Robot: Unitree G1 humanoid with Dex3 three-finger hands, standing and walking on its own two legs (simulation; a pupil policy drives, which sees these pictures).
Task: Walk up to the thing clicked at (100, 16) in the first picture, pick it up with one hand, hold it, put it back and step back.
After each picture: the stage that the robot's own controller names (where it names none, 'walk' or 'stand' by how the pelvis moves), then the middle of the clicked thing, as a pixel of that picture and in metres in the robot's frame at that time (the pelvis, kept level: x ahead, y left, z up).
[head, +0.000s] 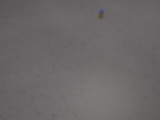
stand; (101, 14) +2.09 -0.24 -0.72
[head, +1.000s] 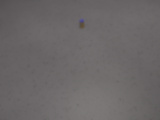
walk; (81, 23) +1.95 +0.14 -0.70
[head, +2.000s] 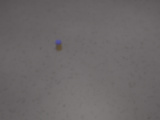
walk; (58, 45) +1.35 +0.35 -0.72
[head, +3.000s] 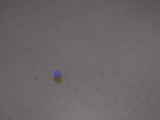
walk; (57, 77) +0.86 +0.30 -0.72
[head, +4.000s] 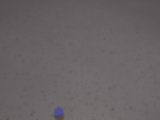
walk; (59, 114) +0.51 +0.20 -0.69
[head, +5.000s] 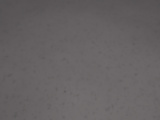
stand; out of the picture +0.32 +0.22 -0.71
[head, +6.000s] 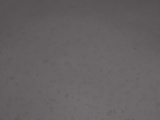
stand; out of the picture +0.32 +0.20 -0.72
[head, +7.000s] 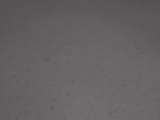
stand; out of the picture +0.32 +0.20 -0.73
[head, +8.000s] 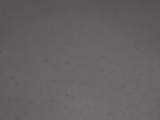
stand; out of the picture +0.31 +0.20 -0.73
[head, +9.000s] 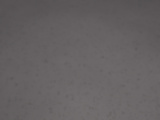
stand; out of the picture +0.31 +0.20 -0.73
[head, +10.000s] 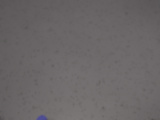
go down; out of the picture +0.33 +0.22 -0.64
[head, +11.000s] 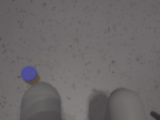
go down; (31, 76) +0.38 +0.26 -0.32
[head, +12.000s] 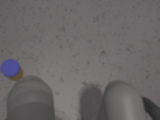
close in; (13, 70) +0.38 +0.28 -0.27
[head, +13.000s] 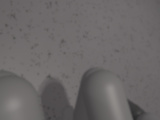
close in; out of the picture +0.35 +0.30 -0.21
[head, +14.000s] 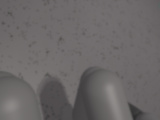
close; out of the picture +0.34 +0.30 -0.21
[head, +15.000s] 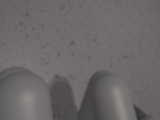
lift; out of the picture +0.30 +0.28 -0.20
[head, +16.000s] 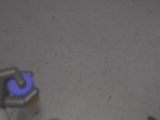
lift; (25, 91) +0.32 +0.19 +0.00
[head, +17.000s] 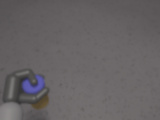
hold; (36, 93) +0.33 +0.17 +0.00
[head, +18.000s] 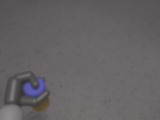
hold; (37, 95) +0.32 +0.17 -0.01
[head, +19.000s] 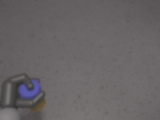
crouch; (33, 96) +0.33 +0.18 -0.05
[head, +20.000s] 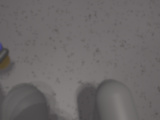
lower; out of the picture +0.43 +0.27 -0.11
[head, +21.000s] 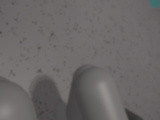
lower; out of the picture +0.39 +0.31 -0.22
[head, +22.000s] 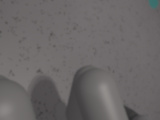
lower; out of the picture +0.38 +0.32 -0.22
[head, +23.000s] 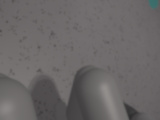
lower; out of the picture +0.37 +0.32 -0.22
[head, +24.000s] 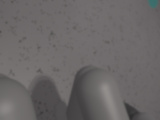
lower; out of the picture +0.37 +0.32 -0.22
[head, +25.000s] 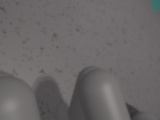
open; out of the picture +0.35 +0.30 -0.22
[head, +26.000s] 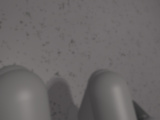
stand; out of the picture +0.36 +0.28 -0.22
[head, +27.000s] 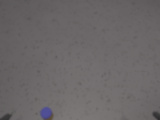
stand; (47, 114) +0.35 +0.21 -0.56
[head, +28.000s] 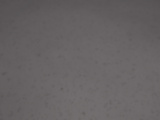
stand; out of the picture +0.33 +0.20 -0.67
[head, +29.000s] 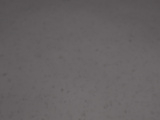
stand; out of the picture +0.33 +0.20 -0.67
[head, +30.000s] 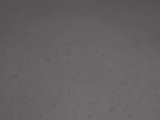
stand; out of the picture +0.36 +0.19 -0.72
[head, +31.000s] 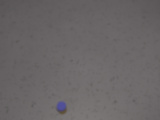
walk; (62, 108) +0.44 +0.15 -0.70
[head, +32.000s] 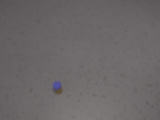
walk; (57, 88) +0.63 +0.23 -0.69
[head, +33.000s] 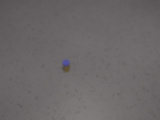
stand; (66, 66) +0.94 +0.19 -0.70
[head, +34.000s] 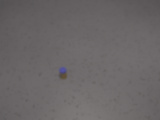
stand; (63, 73) +0.93 +0.21 -0.72
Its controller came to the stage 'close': yes
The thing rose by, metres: 0.70
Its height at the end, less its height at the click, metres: +0.00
